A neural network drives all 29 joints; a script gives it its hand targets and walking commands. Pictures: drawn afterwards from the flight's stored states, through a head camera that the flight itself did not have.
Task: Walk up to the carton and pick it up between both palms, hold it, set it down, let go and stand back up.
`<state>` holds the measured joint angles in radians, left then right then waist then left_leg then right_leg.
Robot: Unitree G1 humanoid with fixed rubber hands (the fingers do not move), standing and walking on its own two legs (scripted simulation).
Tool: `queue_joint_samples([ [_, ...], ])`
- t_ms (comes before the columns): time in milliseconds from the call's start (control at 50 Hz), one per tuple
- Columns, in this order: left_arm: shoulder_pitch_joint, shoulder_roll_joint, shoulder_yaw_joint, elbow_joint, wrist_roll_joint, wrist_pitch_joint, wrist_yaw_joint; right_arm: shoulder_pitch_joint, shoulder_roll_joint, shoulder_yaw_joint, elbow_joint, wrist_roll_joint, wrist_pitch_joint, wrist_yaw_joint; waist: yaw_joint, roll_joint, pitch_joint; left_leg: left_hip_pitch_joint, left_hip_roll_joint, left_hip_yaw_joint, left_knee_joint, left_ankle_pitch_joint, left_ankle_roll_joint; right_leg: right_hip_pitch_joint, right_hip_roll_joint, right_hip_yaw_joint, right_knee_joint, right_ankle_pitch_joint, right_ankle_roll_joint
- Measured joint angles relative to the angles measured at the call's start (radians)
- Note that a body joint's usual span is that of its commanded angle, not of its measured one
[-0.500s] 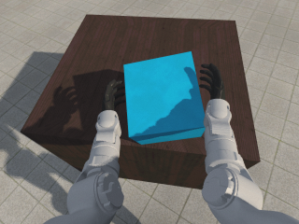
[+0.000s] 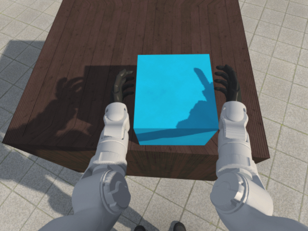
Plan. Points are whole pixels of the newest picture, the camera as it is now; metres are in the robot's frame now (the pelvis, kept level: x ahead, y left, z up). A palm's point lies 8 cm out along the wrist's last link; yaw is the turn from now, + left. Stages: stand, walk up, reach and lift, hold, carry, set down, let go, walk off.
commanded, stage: set down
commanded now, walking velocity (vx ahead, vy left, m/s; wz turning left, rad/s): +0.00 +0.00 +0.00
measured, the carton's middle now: (172, 102) +0.47 -0.08 -0.06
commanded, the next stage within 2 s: none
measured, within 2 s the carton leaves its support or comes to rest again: rests again in 0.78 s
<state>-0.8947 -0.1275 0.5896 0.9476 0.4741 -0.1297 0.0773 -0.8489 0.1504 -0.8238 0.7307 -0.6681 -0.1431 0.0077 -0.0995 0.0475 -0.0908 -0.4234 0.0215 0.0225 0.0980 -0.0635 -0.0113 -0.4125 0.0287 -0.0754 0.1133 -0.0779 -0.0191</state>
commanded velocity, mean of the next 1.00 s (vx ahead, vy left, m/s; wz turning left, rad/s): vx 0.00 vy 0.00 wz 0.00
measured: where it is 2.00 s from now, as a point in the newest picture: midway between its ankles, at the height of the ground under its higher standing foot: outside the picture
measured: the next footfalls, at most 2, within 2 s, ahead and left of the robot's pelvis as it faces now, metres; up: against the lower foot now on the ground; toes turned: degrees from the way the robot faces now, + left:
none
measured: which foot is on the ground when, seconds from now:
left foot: down 0.00-1.00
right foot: down 0.00-1.00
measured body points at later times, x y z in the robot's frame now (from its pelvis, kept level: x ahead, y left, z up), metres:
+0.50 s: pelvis +0.00 +0.02 +0.00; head +0.15 +0.01 +0.42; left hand +0.47 +0.07 +0.01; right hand +0.43 -0.22 +0.03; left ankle -0.05 +0.13 -0.75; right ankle -0.06 -0.09 -0.74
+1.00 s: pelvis -0.02 +0.00 +0.00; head +0.14 -0.03 +0.42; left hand +0.46 +0.08 +0.01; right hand +0.43 -0.22 +0.02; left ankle -0.05 +0.13 -0.75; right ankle -0.06 -0.08 -0.75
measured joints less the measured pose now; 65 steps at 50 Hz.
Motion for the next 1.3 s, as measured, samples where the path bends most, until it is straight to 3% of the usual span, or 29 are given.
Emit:
queue_joint_samples([
  [200, 0.01, 0.0, -0.01, 0.006, -0.005, -0.048, 0.03, -0.021, -0.026, -0.005, 0.062, -0.002, -0.034, 0.007, 0.009, -0.005, -0.055, -0.071, 0.023, -0.024, 0.01, -0.004, -0.006, -0.077, 0.023, -0.001, -0.001, 0.053, 0.01],
  [360, 0.01, -0.006, -0.004, -0.009, 0.023, -0.057, 0.028, -0.036, -0.041, -0.013, 0.079, -0.008, -0.048, 0.017, -0.005, -0.006, -0.047, -0.079, 0.005, -0.032, 0.028, -0.016, 0.003, -0.074, 0.007, -0.01, -0.006, 0.04, 0.009],
  [640, -0.015, 0.009, 0.002, -0.013, 0.01, -0.059, 0.027, -0.065, -0.011, -0.043, 0.043, -0.02, -0.052, 0.025, 0.007, -0.013, -0.027, -0.09, -0.017, -0.025, 0.039, -0.01, 0.008, -0.084, -0.014, -0.009, -0.015, 0.031, -0.002],
  [860, -0.022, 0.013, 0.047, 0.029, -0.015, -0.06, 0.016, -0.07, -0.017, -0.018, 0.04, -0.024, -0.026, 0.034, 0.06, 0.011, -0.043, -0.09, -0.004, -0.02, 0.018, 0.006, 0.001, -0.093, 0.0, -0.008, -0.03, 0.043, -0.021],
  [940, -0.05, 0.035, 0.069, 0.067, -0.035, -0.085, -0.007, -0.086, -0.021, -0.007, 0.046, -0.026, -0.028, 0.019, 0.052, 0.009, -0.011, -0.072, -0.007, -0.037, -0.003, 0.023, 0.03, -0.081, 0.0, -0.007, -0.028, 0.046, -0.017],
  [1060, -0.071, 0.042, 0.068, 0.067, -0.029, -0.094, -0.015, -0.106, -0.021, -0.023, 0.039, -0.041, -0.024, 0.018, 0.046, -0.008, 0.009, -0.072, -0.003, -0.046, -0.019, 0.041, -0.015, -0.088, 0.003, -0.013, -0.024, 0.047, -0.025],
  [1300, -0.042, 0.02, 0.058, 0.028, -0.017, -0.092, -0.025, -0.086, -0.015, -0.039, 0.025, -0.04, -0.023, 0.037, 0.035, -0.02, 0.007, -0.062, -0.012, -0.046, -0.013, 0.028, -0.004, -0.078, -0.007, -0.019, -0.017, 0.035, -0.016],
])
